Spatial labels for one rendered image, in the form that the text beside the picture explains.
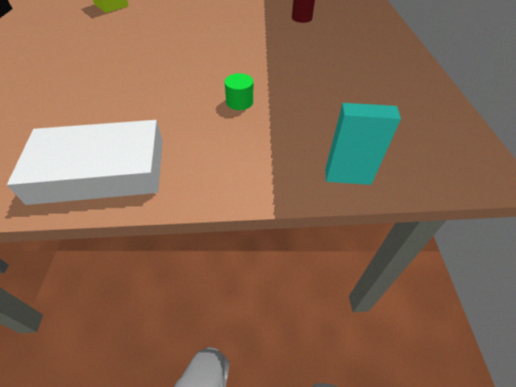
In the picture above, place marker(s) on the table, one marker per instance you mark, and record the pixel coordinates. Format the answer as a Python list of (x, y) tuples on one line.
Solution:
[(68, 63)]

